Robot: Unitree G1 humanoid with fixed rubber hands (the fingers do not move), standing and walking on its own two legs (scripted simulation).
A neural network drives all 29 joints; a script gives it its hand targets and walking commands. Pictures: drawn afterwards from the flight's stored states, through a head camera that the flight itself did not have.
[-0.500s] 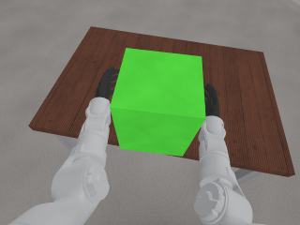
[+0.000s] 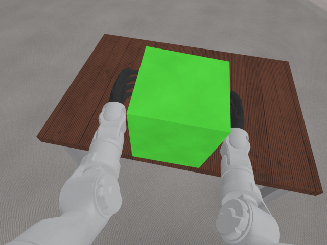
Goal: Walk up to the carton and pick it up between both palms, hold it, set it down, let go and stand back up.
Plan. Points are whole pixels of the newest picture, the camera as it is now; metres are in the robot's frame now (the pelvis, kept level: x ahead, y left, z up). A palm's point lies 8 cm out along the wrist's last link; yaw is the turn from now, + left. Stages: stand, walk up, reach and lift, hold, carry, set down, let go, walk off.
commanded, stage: reach and lift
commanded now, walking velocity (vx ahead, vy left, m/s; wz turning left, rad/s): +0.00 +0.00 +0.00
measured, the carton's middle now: (175, 114) +0.45 -0.02 +0.03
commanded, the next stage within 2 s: none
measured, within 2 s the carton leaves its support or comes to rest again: neither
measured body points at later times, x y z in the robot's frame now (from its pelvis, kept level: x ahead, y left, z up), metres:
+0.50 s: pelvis -0.02 -0.01 +0.00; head +0.01 -0.02 +0.45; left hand +0.43 +0.12 +0.12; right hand +0.39 -0.18 +0.09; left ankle -0.03 +0.06 -0.75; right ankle -0.01 -0.13 -0.75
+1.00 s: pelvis -0.01 -0.02 +0.01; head -0.02 -0.03 +0.46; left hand +0.41 +0.11 +0.14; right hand +0.38 -0.19 +0.12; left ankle -0.03 +0.06 -0.75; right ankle -0.01 -0.13 -0.75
